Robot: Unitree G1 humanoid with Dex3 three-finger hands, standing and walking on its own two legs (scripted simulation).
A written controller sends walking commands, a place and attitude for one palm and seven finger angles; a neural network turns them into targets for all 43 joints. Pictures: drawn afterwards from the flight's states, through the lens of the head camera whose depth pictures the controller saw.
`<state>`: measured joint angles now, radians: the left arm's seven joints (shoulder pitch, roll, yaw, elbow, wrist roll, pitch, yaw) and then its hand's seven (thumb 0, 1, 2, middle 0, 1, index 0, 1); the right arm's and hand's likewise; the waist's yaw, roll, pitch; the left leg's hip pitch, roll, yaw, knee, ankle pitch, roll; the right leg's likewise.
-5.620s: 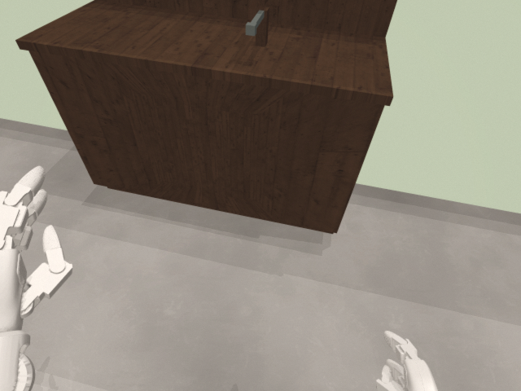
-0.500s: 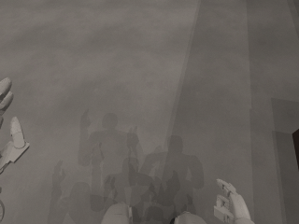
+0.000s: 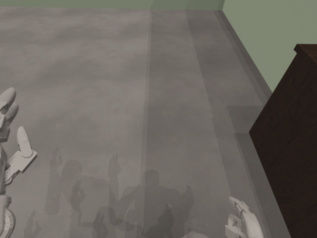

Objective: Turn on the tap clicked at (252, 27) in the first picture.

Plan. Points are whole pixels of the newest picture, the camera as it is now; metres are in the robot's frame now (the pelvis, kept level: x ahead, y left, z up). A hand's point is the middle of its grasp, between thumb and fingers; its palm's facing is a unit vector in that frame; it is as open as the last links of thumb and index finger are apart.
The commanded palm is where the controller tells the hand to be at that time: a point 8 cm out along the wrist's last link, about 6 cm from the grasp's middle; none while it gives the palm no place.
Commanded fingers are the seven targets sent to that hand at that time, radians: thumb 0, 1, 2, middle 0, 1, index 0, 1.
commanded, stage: turn to face it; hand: left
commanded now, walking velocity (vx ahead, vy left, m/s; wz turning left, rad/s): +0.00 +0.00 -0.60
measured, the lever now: out of the picture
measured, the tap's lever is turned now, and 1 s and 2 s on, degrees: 0 0 0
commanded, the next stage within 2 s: none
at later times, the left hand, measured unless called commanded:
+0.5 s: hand (110, 163) +0.21 +0.12 +0.18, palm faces +0.13 -0.88 -0.46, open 7.4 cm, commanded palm +0.17 +0.17 +0.18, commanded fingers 0.00 0.90 0.90 -0.20 -0.30 -0.20 -0.30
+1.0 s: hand (191, 201) +0.16 -0.02 +0.17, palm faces -0.20 -0.82 -0.54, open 7.4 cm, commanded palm +0.14 +0.05 +0.18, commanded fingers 0.00 0.90 0.90 -0.20 -0.30 -0.20 -0.30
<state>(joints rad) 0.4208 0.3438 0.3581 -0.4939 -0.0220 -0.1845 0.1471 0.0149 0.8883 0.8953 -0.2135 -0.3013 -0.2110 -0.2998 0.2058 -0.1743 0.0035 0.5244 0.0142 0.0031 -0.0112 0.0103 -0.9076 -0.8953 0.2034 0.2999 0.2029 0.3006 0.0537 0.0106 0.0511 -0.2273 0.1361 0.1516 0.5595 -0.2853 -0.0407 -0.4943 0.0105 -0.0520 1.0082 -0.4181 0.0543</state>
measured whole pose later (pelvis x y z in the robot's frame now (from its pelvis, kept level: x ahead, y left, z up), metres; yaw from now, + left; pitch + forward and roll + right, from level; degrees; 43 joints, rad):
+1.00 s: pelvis -0.15 -0.08 +0.00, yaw -35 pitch +0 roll +2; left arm 0.56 0.42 0.41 -0.58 -0.06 -0.19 0.14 0.01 0.88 0.89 -0.22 -0.30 -0.22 -0.30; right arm 0.15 -0.23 -0.02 0.57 0.01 0.07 -0.01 0.01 -0.91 -0.89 0.21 0.30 0.20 0.30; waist -0.02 0.02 0.14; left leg -0.48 0.07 0.05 1.03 -0.43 -0.10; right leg -0.35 0.05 0.01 0.55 -0.20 -0.07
